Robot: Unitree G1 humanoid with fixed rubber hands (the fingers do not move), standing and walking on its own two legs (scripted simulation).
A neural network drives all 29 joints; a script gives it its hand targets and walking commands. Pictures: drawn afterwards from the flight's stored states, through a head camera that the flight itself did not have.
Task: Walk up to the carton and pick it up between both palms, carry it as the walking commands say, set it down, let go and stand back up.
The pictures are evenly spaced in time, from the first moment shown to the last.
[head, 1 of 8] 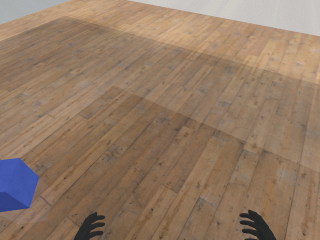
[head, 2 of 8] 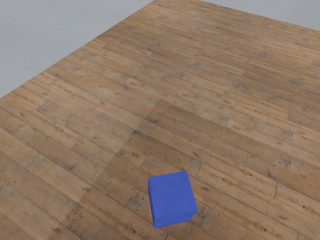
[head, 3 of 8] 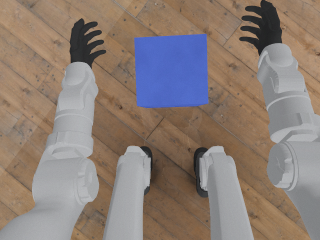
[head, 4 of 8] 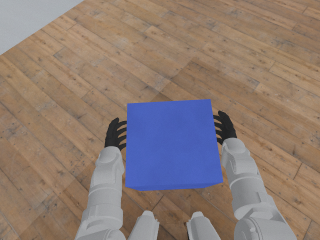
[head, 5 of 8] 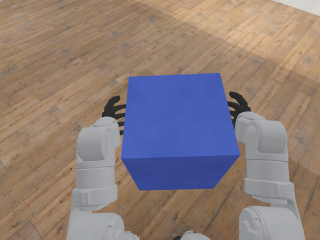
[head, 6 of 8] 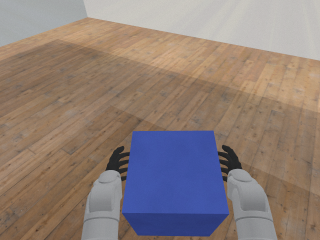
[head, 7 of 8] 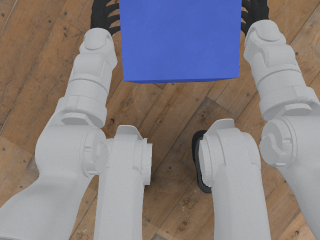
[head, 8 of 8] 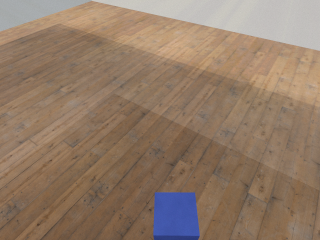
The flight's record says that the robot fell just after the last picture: no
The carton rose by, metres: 0.68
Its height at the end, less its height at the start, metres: +0.00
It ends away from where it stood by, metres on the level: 1.08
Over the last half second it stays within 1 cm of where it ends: yes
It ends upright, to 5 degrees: yes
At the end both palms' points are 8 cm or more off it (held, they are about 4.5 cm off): yes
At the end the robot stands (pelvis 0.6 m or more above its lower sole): yes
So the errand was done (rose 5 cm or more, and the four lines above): yes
